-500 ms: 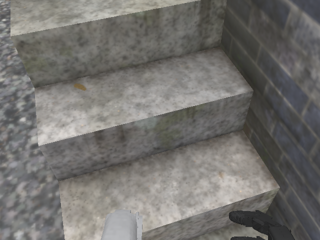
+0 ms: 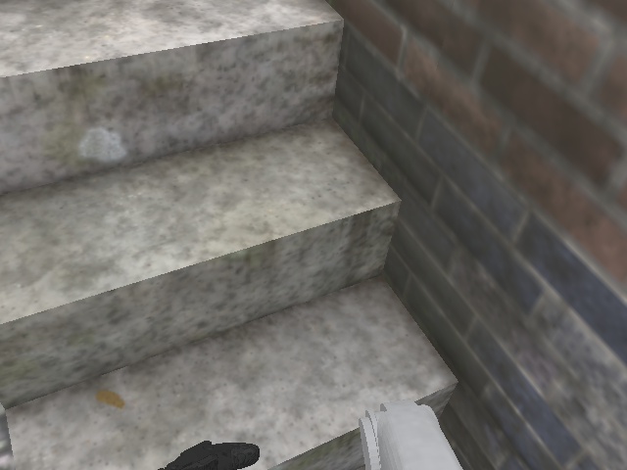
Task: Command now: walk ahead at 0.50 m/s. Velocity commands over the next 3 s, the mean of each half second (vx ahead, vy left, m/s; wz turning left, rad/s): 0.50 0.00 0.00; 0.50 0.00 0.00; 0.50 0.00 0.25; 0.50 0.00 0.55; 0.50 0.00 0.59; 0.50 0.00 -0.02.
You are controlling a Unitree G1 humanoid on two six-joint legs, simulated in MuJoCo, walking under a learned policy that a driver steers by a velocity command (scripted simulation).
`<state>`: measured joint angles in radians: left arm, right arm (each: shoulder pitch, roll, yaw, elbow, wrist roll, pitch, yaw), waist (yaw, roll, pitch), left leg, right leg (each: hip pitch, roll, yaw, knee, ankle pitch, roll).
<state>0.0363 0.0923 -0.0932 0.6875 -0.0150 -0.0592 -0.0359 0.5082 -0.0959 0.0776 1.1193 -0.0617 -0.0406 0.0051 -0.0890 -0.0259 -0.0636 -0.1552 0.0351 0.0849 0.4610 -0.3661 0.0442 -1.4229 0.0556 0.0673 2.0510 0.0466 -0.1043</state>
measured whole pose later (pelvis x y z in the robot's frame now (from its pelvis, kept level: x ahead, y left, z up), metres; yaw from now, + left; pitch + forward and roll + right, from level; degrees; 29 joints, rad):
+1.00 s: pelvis +0.46 +0.08 +0.39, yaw +1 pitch +3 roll -2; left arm 0.01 0.14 -0.06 0.78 -0.01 -0.05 0.02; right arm 0.44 -0.14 0.06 1.19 -0.07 -0.05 0.02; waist -0.05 0.00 -0.14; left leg -0.19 0.04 0.12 0.52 -0.38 0.04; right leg -1.21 0.05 0.11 1.88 0.04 -0.11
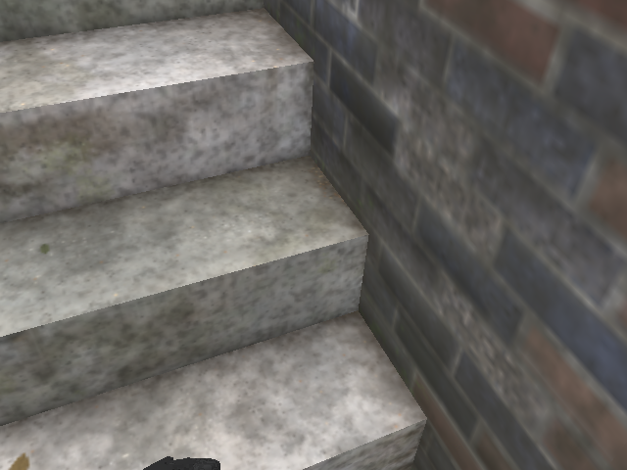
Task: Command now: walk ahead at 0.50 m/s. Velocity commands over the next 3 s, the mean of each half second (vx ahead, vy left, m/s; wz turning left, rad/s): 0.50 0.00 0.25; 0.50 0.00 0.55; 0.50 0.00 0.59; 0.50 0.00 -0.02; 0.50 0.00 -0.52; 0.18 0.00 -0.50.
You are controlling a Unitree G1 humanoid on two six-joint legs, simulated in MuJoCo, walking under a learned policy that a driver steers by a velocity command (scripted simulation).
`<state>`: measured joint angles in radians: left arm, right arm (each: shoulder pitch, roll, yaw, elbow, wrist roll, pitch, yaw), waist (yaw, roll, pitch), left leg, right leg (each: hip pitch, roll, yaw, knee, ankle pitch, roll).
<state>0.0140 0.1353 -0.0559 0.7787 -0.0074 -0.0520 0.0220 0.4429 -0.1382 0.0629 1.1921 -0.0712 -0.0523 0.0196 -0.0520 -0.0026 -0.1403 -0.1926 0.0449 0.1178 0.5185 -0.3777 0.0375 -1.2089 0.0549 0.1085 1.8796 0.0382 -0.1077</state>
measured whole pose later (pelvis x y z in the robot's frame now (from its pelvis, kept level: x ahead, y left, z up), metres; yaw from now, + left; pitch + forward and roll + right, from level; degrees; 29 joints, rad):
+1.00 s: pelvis +0.30 +0.04 +0.21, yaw +22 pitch +1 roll -4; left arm 0.00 0.16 -0.03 0.48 0.02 -0.06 0.03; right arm 0.43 -0.21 0.01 0.66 0.04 0.01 -0.06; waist -0.09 0.00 0.04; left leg -0.16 -0.11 -0.42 0.47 -0.27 0.05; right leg -1.18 0.02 0.05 2.31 -0.57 0.05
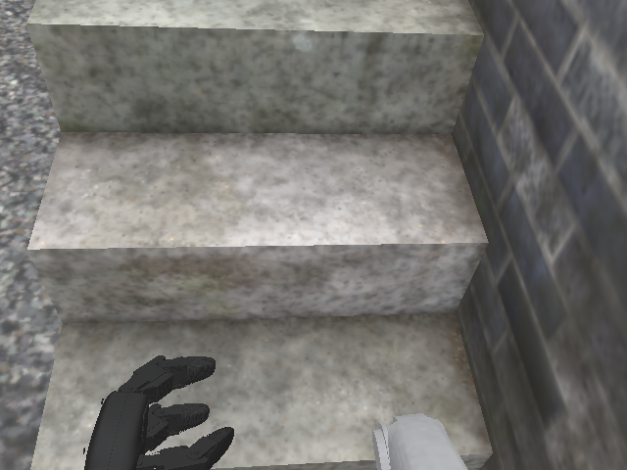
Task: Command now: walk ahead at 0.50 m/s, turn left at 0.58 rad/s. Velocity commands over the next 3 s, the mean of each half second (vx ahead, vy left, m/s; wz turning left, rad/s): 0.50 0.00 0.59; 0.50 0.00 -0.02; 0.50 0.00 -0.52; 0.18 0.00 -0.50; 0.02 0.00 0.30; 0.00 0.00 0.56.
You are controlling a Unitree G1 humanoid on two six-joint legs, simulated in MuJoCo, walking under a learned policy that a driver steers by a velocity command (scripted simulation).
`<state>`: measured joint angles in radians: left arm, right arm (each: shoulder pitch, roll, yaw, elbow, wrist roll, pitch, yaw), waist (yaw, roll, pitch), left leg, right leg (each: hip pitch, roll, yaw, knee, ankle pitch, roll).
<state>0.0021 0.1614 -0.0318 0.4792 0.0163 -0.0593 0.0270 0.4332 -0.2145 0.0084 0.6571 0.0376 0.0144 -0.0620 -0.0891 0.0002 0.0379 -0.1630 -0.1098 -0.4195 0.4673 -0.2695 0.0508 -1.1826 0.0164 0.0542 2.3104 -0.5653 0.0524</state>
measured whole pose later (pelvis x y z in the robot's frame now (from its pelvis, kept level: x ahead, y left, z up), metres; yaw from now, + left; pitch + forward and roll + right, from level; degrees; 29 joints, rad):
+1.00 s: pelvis +0.12 +0.08 +0.00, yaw +14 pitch +0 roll -6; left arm 0.16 0.07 -0.07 0.67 -0.05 0.00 0.00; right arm 0.44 -0.11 0.02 0.96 -0.02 -0.02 -0.02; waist 0.00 0.03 -0.03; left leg 0.07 0.11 0.13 0.32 -0.27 0.02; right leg -1.19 0.03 -0.04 2.15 -0.35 -0.07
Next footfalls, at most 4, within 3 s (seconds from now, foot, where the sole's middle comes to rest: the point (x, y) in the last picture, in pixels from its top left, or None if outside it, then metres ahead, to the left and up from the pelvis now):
0.12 right None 0.14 -0.16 -0.59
0.52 left None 0.01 0.14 -0.79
1.18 right None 0.25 -0.03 -0.59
1.38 left None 0.27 0.24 -0.59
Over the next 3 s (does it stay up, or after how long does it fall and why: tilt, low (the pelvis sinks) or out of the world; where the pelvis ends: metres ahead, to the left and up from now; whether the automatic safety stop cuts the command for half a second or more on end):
stays up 0.15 0.12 0.17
